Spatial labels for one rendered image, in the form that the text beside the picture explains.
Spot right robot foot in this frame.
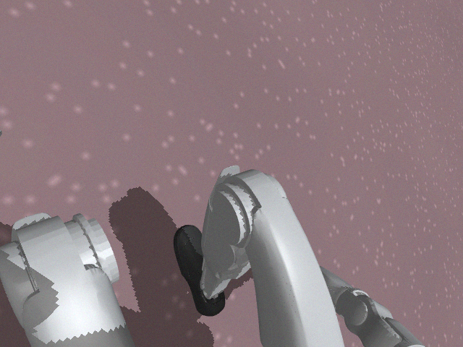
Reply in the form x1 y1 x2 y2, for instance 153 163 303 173
174 225 225 317

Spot right robot hand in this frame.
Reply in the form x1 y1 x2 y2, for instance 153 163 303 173
320 266 354 311

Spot right robot arm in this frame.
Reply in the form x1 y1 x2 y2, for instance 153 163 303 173
336 288 425 347

